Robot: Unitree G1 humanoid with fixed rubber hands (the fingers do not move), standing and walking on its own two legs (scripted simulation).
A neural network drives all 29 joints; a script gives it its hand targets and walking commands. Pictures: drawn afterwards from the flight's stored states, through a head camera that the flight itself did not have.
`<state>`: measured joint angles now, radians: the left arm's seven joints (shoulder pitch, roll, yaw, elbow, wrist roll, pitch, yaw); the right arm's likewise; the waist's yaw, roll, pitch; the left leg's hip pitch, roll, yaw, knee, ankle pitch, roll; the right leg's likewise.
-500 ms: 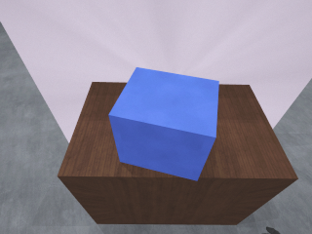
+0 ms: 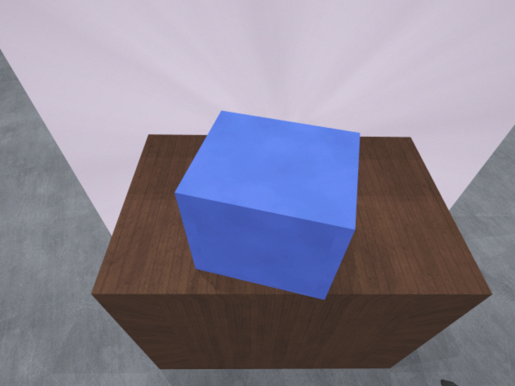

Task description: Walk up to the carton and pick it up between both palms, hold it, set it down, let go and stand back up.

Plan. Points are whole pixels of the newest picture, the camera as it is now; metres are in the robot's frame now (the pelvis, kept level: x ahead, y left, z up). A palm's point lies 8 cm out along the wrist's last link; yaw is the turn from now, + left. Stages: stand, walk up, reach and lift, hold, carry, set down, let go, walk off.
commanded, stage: stand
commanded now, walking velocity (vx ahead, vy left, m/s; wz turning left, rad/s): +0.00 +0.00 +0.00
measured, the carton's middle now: (272, 204) +0.45 -0.02 -0.02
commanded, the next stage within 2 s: none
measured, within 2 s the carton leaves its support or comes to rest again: neither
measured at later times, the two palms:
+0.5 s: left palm out of the picture +0.08 +0.31 -0.11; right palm out of the picture +0.09 -0.31 -0.10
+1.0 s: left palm out of the picture +0.09 +0.31 -0.11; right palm out of the picture +0.11 -0.31 -0.10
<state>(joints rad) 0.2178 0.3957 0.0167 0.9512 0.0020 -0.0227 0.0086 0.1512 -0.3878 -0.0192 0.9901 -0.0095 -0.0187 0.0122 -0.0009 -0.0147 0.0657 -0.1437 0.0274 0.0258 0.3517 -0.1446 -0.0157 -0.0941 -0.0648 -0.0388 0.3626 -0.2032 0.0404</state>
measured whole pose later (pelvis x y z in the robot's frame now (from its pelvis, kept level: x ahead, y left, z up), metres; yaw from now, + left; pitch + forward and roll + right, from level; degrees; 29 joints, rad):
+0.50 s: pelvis +0.01 +0.00 +0.00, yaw +0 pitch -3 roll +0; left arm 0.19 0.39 0.02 0.97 0.00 -0.02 0.01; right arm 0.15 -0.39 -0.02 1.00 -0.01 -0.02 0.00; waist 0.00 -0.01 0.07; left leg -0.13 0.03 0.03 0.33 -0.15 -0.02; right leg -0.08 -0.07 -0.04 0.34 -0.21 0.04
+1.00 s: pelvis +0.02 +0.00 +0.00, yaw +0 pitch -3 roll +0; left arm 0.18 0.39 0.02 1.00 0.00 -0.02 0.01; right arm 0.13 -0.38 -0.02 1.01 0.00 -0.02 0.00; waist 0.01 -0.02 0.07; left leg -0.11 0.03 0.03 0.32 -0.16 -0.02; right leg -0.05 -0.07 -0.04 0.33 -0.21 0.04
